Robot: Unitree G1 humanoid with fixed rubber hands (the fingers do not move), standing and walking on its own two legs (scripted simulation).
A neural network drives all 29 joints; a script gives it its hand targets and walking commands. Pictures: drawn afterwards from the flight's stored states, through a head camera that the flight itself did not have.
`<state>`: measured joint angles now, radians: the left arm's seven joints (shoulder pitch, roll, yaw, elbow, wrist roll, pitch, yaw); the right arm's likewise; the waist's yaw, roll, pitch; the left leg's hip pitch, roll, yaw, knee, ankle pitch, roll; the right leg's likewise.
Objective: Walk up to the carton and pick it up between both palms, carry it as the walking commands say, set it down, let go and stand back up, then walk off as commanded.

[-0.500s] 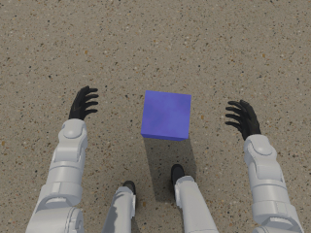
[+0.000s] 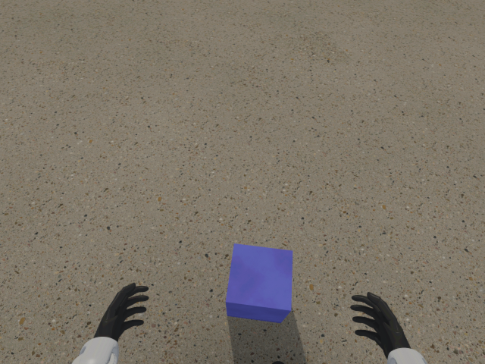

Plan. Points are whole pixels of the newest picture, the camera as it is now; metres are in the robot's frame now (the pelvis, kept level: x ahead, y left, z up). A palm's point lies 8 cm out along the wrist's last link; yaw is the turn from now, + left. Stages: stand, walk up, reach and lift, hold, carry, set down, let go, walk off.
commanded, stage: let go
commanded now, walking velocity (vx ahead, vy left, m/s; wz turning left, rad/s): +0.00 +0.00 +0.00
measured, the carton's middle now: (258, 284) +0.41 -0.07 -0.65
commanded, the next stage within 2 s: stand in 0.50 s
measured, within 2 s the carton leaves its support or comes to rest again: neither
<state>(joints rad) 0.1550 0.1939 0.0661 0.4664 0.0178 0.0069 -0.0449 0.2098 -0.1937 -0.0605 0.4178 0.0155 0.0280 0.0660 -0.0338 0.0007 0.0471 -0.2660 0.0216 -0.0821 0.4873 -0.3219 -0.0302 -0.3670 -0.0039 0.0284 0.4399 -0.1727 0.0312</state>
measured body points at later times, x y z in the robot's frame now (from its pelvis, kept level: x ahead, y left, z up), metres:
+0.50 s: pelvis +0.01 -0.01 +0.00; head +0.01 +0.00 +0.45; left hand +0.18 +0.23 -0.08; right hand +0.18 -0.23 -0.08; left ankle -0.05 +0.14 -0.74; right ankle +0.03 -0.14 -0.74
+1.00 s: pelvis +0.02 -0.01 +0.00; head +0.03 -0.02 +0.45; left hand +0.14 +0.29 -0.10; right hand +0.15 -0.30 -0.11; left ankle -0.05 +0.14 -0.74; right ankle +0.03 -0.14 -0.74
